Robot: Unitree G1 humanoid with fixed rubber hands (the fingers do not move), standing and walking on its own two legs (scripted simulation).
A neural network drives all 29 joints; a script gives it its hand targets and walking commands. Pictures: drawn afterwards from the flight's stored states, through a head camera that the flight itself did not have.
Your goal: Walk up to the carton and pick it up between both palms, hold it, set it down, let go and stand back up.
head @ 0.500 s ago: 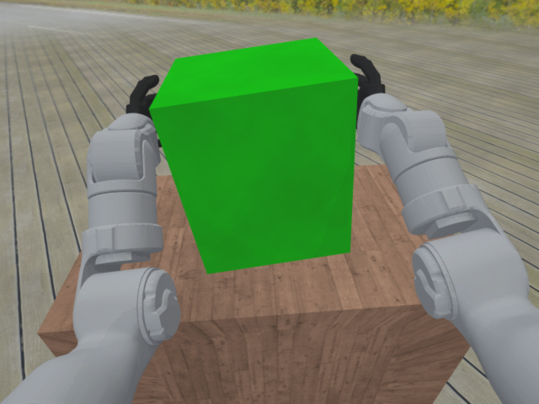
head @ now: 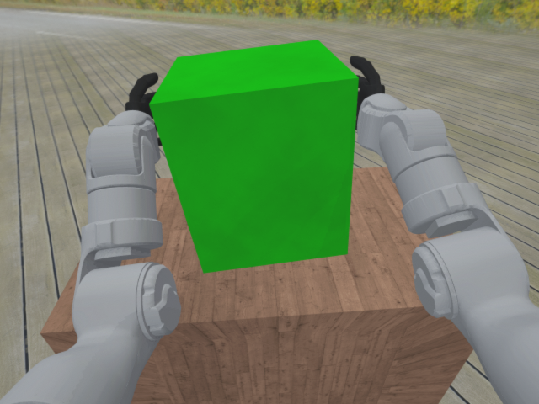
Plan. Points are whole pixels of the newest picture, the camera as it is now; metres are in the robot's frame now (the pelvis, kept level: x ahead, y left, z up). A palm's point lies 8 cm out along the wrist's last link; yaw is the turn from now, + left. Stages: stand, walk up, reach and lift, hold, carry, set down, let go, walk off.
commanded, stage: hold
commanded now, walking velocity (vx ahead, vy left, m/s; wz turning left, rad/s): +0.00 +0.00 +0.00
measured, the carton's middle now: (261, 154) +0.38 +0.00 +0.25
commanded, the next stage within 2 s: none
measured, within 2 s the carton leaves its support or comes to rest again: neither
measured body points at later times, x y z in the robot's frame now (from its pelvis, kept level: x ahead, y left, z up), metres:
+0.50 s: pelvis +0.00 +0.00 +0.00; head -0.09 +0.00 +0.44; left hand +0.38 +0.15 +0.31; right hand +0.38 -0.15 +0.31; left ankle +0.01 +0.13 -0.75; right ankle +0.02 -0.11 -0.75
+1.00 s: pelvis +0.00 +0.00 +0.00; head -0.09 +0.02 +0.44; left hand +0.39 +0.15 +0.30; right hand +0.38 -0.15 +0.31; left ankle +0.01 +0.13 -0.75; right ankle +0.02 -0.11 -0.75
